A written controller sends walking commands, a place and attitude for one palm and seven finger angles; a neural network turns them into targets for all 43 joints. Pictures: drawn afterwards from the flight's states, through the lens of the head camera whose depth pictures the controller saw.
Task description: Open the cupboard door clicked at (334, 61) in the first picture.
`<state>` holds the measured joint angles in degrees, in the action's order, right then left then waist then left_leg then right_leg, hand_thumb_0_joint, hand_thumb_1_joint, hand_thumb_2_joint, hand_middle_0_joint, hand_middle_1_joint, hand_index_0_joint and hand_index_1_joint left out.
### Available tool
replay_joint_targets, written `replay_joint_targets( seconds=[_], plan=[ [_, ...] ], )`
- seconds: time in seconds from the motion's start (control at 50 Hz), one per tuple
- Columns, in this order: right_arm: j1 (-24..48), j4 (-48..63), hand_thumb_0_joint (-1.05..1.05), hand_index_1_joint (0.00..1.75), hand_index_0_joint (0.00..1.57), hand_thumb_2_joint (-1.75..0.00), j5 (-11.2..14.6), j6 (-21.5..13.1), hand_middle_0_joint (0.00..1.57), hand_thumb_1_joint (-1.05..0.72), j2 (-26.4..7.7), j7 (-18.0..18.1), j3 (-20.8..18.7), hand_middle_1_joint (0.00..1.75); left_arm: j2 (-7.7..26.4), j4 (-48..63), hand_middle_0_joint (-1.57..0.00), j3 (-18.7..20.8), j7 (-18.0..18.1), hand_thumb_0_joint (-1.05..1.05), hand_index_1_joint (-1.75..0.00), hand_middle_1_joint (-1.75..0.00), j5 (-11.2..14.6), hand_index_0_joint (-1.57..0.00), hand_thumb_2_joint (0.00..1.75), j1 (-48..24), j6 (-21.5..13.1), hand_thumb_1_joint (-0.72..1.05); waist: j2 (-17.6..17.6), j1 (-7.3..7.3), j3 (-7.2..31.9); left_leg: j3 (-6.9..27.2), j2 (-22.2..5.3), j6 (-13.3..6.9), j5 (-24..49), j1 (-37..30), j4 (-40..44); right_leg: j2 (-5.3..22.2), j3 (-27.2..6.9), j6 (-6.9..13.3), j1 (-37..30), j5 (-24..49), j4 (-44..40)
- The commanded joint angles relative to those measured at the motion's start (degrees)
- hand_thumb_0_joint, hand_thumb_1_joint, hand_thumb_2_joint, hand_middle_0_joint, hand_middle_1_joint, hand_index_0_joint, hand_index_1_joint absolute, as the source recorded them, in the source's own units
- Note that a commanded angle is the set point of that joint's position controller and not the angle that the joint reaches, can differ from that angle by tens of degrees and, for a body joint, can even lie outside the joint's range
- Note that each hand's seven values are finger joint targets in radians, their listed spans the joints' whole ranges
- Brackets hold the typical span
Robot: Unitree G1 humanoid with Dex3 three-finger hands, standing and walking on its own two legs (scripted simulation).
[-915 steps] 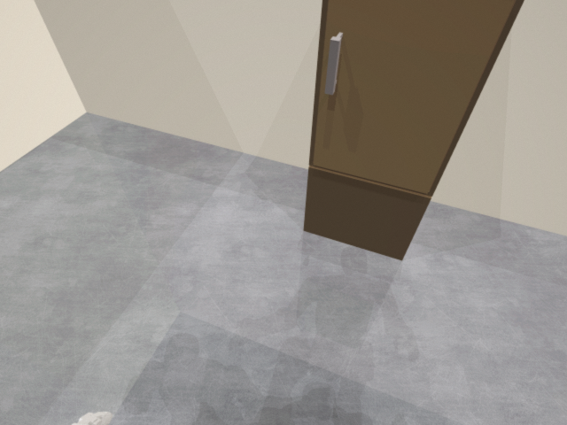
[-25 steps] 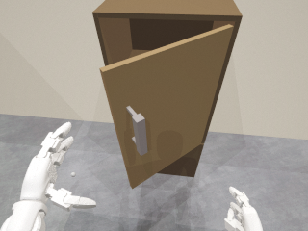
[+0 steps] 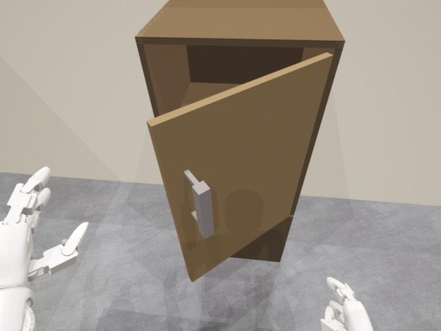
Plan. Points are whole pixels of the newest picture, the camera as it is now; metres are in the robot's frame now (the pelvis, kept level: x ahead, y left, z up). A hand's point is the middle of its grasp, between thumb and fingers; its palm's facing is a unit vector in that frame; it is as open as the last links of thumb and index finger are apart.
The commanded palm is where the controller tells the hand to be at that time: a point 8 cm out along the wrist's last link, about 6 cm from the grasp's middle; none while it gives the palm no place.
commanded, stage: draw the hand back to the body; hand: left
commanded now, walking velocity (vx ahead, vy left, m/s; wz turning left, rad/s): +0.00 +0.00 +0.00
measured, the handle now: (198, 204) +0.34 +0.09 +0.05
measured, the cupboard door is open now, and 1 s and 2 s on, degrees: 42 42 42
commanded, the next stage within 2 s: step back with the hand held close in 0.48 s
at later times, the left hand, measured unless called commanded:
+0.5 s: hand (57, 242) +0.18 +0.26 +0.15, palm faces +0.46 -0.79 -0.40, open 7.4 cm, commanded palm +0.13 +0.29 +0.16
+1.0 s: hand (43, 257) +0.16 +0.26 +0.14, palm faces +0.32 -0.79 -0.52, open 7.4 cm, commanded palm +0.10 +0.31 +0.17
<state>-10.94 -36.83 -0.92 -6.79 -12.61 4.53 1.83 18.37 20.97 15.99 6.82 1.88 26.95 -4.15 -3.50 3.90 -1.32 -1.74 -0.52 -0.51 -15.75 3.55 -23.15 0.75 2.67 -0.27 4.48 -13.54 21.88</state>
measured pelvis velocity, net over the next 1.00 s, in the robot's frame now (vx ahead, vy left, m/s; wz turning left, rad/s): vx -0.05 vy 0.01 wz -0.04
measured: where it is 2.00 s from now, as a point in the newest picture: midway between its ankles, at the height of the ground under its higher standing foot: outside the picture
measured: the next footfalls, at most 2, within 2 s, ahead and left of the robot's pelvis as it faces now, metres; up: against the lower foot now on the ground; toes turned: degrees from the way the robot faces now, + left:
left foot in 1.76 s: -0.10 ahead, +0.12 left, +0.00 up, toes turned +3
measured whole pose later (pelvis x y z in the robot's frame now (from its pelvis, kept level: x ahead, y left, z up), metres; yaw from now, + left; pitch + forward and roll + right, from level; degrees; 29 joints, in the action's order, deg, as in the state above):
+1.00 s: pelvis -0.05 +0.01 +0.00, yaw -2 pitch +0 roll +0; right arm -9.2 -31.5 0.4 -0.5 -13.5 5.0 -1.1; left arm 24.1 27.4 22.7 7.0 1.8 32.3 -8.7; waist -0.6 -0.1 -2.7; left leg -4.3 -0.4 -1.6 -12.9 13.9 -26.8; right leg 0.9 0.1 -1.2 15.2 -9.1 24.5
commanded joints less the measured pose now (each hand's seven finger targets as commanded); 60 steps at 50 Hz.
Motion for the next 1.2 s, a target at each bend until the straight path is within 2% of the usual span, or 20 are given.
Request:
replay_joint_targets(
  seconds=[0.0,0.08,0.14,0.22,0.34,0.36,0.48,0.56,0.58,0.6,0.62,0.66,0.72,0.78,0.84,0.92,0.98,1.08,1.14,1.18],
  plan=[
    [7.1,8.95,0.0,0.3,0.2,-0.9,0.37,-2.82,0.2,-0.9,-5.94,0.19,-2.45,0.3,10.42,11.43,-0.19,8.69,0.94,0.0,-0.3,-0.3,0.59,-0.19,0.84,-5.5,-3.71,0.76,0.24,0.14,4.63,0.81,-1.19,0.11,20.86,0.83,2.9,-0.61,-0.62,1.19,-2.37,14.94,-2.15],
    [7.55,8.62,0.0,0.3,0.2,-0.9,0.37,-2.73,0.2,-0.9,-6.05,0.3,-2.79,0.3,12.56,11.62,-0.2,11.46,1.1,0.0,-0.3,-0.3,0.78,-0.2,0.9,-6.36,-4.11,0.9,-0.82,0.59,5.01,0.52,-1.11,-0.04,20.73,0.34,2.93,-0.62,-0.9,1.3,-2.78,15.34,-2.71],
    [7.43,8.49,0.0,0.3,0.2,-0.9,0.48,-2.49,0.2,-0.9,-6.02,-0.04,-2.79,0.3,9.5,9.93,-0.2,8.56,0.59,0.0,-0.3,-0.3,0.86,-0.2,0.9,-5.94,-3.83,0.9,-0.29,0.03,3.32,0.46,-1.15,-0.1,19.6,0.42,3.39,-0.69,-0.73,1.06,-1.6,14.27,-3.09],
    [7.74,8.57,0.0,0.3,0.2,-0.9,0.51,-2.39,0.2,-0.9,-6.13,0.03,-2.97,0.3,9.99,9.8,-0.2,8.75,0.6,0.0,-0.3,-0.3,0.9,-0.2,0.9,-6.86,-4.22,0.9,0.88,0.01,3.09,0.5,-0.96,-0.4,15.95,0.75,4.04,-0.73,-0.83,1.04,-1.64,11.72,-3.87],
    [7.89,8.35,0.0,0.3,0.2,-0.9,0.36,-3.12,0.2,-0.9,-5.81,0.24,-3.0,0.3,11.4,12.06,-0.2,9.99,0.86,0.0,-0.3,-0.3,0.74,-0.2,0.9,-6.83,-4.87,0.9,-1.08,0.37,4.91,0.18,-0.58,-0.4,17.21,0.07,3.49,-0.59,-1.27,1.14,-2.6,13.62,-3.69],
    [7.82,8.27,0.0,0.3,0.2,-0.9,0.33,-3.2,0.2,-0.9,-5.78,0.24,-3.04,0.3,11.56,11.69,-0.2,10.26,0.88,0.0,-0.3,-0.3,0.82,-0.2,0.9,-6.63,-4.85,0.9,0.12,0.36,4.94,0.24,-0.62,-0.47,17.43,0.05,3.39,-0.63,-1.25,1.09,-2.53,13.96,-3.74],
    [8.09,7.88,0.0,0.3,0.2,-0.9,0.43,-3.21,0.2,-0.9,-5.95,0.32,-3.16,0.3,11.04,9.02,-0.2,9.91,0.66,0.0,-0.3,-0.3,0.95,-0.2,0.9,-6.34,-4.68,0.9,0.64,0.26,2.24,-0.01,-0.7,-0.58,14.53,0.69,3.81,-0.71,-1.47,1.05,-1.15,11.19,-5.12],
    [8.12,7.79,0.0,0.3,0.2,-0.9,0.45,-3.35,0.2,-0.9,-5.75,0.22,-3.25,0.3,11.03,9.6,-0.2,9.81,0.61,0.0,-0.3,-0.3,0.96,-0.2,0.9,-6.74,-5.16,0.9,0.65,0.2,3.04,-0.03,-0.57,-0.72,13.53,0.42,3.89,-0.65,-1.74,0.94,-1.21,10.3,-5.26],
    [9.04,8.58,0.0,0.3,0.2,-0.9,0.45,-3.84,0.2,-0.9,-5.82,0.19,-3.07,0.3,12.55,16.28,-0.2,10.03,0.68,0.0,-0.3,-0.3,0.97,-0.2,0.9,-10.74,-5.91,0.9,-1.53,0.46,5.02,0.24,-0.3,-0.75,13.63,-0.38,3.56,-0.47,-2.0,1.03,-2.13,10.6,-5.26],
    [7.94,10.42,0.0,0.3,0.2,-0.9,1.19,-2.57,0.2,-0.9,-7.33,0.34,-2.98,0.3,18.64,16.67,-0.2,16.53,0.99,0.0,-0.3,-0.3,0.75,-0.2,0.9,-12.26,-7.66,0.9,1.1,-2.66,-0.83,0.89,-1.19,-1.48,9.22,4.3,1.37,1.9,-7.46,1.22,5.65,13.44,-8.07],
    [7.34,9.46,0.0,0.3,0.2,-0.9,0.81,-1.44,0.2,-0.9,-6.4,0.35,-3.24,0.3,14.08,11.51,-0.2,13.63,0.39,0.0,-0.3,-0.3,0.61,-0.2,0.9,-5.2,-7.49,0.9,4.29,-2.75,0.88,1.21,-1.18,-1.47,8.59,4.04,0.15,3.13,-7.0,1.28,5.6,13.68,-7.83],
    [7.29,10.45,0.0,0.3,0.2,-0.9,0.75,-0.08,0.2,-0.9,-6.98,0.08,-3.66,0.3,12.19,11.72,-0.2,11.53,-0.01,0.0,-0.3,-0.3,0.41,-0.2,0.9,-1.76,-7.45,0.9,5.17,-3.05,2.75,0.55,-1.27,-1.3,9.65,4.09,-0.9,3.72,-6.94,1.12,6.32,15.08,-7.22],
    [6.82,11.41,0.0,0.3,0.2,-0.9,0.89,0.96,0.2,-0.9,-7.42,0.42,-4.09,0.3,12.49,13.55,-0.2,11.82,0.42,0.0,-0.3,-0.3,0.31,-0.2,0.9,0.47,-8.05,0.9,-0.12,-3.1,7.4,0.64,-2.35,-0.94,15.93,4.08,-0.02,3.36,-5.46,0.91,3.54,21.16,-3.06],
    [7.01,12.41,0.0,0.3,0.2,-0.9,1.03,2.05,0.2,-0.9,-7.43,0.79,-4.52,0.3,14.63,14.3,-0.2,14.15,0.97,0.0,-0.3,-0.3,0.48,-0.2,0.9,2.58,-8.07,0.9,1.42,-2.92,10.48,1.11,-3.14,-0.72,22.93,4.71,-0.45,3.06,-4.35,0.58,1.3,27.48,0.23],
    [6.68,13.9,0.0,0.3,0.2,-0.9,1.42,2.95,0.2,-0.9,-7.18,0.75,-4.86,0.3,15.06,16.55,-0.2,14.71,1.21,0.0,-0.3,-0.3,0.57,-0.2,0.9,4.08,-7.9,0.9,1.9,-2.91,11.96,1.09,-3.85,-0.58,24.37,5.81,-0.96,2.79,-4.41,0.31,1.05,29.16,2.65],
    [6.57,14.63,0.0,0.3,0.2,-0.9,1.52,3.45,0.2,-0.9,-7.17,0.7,-4.98,0.3,15.26,17.46,-0.2,15.42,1.69,0.0,-0.3,-0.3,0.55,-0.2,0.9,5.68,-8.05,0.9,1.51,-2.93,10.84,2.12,-4.2,-0.77,19.71,10.42,-0.23,2.59,-4.73,0.35,1.2,24.97,4.12],
    [6.65,15.0,0.0,0.3,0.2,-0.9,1.35,2.91,0.2,-0.9,-7.73,0.76,-5.11,0.3,15.82,19.48,-0.2,16.29,1.99,0.0,-0.3,-0.3,0.17,-0.2,0.9,5.22,-8.74,0.9,-1.88,-2.67,9.18,3.79,-5.09,-1.78,11.55,16.18,2.22,1.43,-4.56,0.01,0.51,17.42,5.75],
    [5.7,15.53,0.0,0.3,0.2,-0.9,1.27,1.43,0.2,-0.9,-8.17,0.79,-5.11,0.3,14.78,19.19,-0.2,16.67,2.4,0.0,-0.3,-0.3,-1.05,-0.2,0.9,3.99,-10.09,0.9,-3.71,-2.93,5.27,6.37,-7.4,-4.29,-10.23,31.44,6.86,0.22,-4.38,-0.61,-4.64,10.74,12.28],
    [4.21,15.26,0.0,0.3,0.2,-0.9,1.38,0.24,0.2,-0.9,-8.14,0.66,-5.14,0.3,13.87,18.54,-0.2,16.19,2.64,0.0,-0.3,-0.3,-1.78,-0.2,0.9,1.94,-10.98,0.9,-1.3,-3.58,2.92,6.64,-7.05,-4.97,-19.84,36.34,4.99,0.9,-6.25,-0.35,-3.0,5.21,12.27],
    [3.76,14.83,0.0,0.3,0.2,-0.9,1.19,-0.49,0.2,-0.9,-8.31,0.68,-5.27,0.3,14.26,19.59,-0.2,16.13,2.66,0.0,-0.3,-0.3,-1.95,-0.2,0.9,-0.07,-11.55,0.9,1.59,-3.96,2.64,6.36,-5.34,-4.37,-20.91,34.19,1.44,2.23,-8.69,0.4,1.65,-0.28,8.18]
  ],
)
